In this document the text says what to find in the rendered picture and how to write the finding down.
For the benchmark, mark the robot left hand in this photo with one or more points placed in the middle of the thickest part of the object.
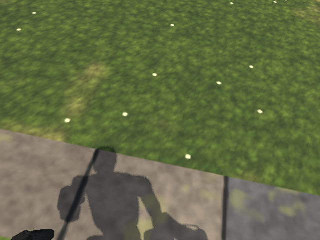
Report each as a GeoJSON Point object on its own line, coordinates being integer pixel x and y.
{"type": "Point", "coordinates": [43, 234]}

